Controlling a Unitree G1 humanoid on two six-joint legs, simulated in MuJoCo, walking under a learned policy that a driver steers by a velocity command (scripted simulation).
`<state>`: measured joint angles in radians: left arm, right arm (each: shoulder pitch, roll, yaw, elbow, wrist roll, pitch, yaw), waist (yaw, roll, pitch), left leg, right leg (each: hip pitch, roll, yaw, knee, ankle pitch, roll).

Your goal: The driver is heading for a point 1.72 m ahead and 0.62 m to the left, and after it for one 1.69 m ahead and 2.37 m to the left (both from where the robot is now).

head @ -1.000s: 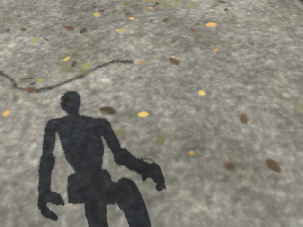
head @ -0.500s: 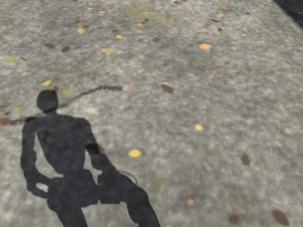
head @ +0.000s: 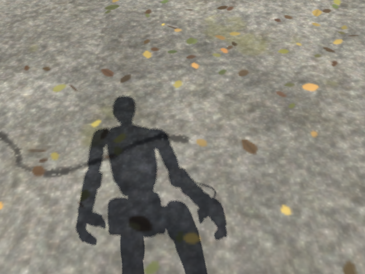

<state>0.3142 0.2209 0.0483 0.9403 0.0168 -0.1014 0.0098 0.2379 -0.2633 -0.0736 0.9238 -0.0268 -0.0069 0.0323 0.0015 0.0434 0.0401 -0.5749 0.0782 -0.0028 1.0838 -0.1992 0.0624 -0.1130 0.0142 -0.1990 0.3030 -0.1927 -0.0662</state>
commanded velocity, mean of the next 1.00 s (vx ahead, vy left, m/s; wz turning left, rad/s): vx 0.50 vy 0.00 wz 0.47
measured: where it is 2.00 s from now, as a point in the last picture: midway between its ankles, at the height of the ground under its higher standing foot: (110, 171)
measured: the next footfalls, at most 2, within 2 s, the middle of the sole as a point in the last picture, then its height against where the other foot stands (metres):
left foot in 0.30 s outside the picture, level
right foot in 0.84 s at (176, 231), level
